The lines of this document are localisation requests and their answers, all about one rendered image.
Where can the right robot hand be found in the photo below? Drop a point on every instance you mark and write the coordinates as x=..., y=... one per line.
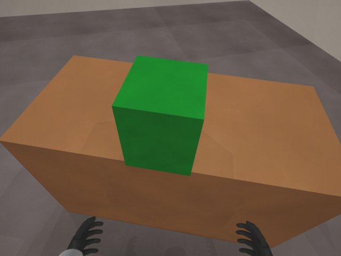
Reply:
x=258, y=243

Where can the carton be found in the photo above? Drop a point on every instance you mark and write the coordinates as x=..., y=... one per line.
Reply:
x=159, y=113

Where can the pedestal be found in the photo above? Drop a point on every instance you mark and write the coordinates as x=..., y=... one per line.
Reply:
x=267, y=154

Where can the left robot hand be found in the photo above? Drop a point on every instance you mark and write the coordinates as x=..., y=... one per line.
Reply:
x=80, y=241

